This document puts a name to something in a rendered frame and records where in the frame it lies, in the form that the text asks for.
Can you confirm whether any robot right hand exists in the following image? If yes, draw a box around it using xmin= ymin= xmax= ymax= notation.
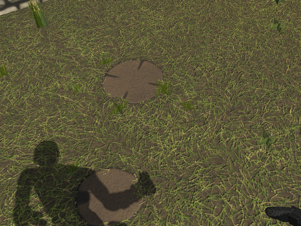
xmin=265 ymin=205 xmax=301 ymax=226

